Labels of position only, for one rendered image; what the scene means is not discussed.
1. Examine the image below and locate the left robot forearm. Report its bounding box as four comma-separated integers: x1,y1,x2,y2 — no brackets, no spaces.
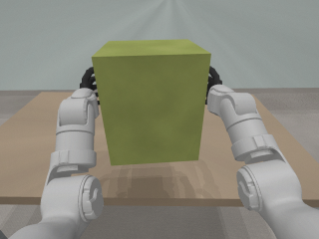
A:
40,88,100,217

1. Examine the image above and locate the robot left upper arm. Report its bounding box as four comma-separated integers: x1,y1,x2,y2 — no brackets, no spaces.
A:
8,174,104,239

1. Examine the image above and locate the carton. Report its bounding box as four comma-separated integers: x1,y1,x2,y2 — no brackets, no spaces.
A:
91,39,211,166

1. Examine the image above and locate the right robot hand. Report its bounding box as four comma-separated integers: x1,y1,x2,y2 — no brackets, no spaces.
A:
205,66,222,105

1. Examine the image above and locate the right robot forearm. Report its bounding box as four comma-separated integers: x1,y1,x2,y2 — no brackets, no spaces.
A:
206,84,302,198

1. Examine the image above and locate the left robot hand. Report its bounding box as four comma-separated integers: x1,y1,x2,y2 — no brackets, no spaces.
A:
80,67,100,106

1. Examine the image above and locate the table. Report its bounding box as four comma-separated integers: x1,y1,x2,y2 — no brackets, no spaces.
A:
0,92,319,239

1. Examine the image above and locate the robot right upper arm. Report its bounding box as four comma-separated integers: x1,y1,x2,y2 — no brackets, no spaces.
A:
236,159,319,239

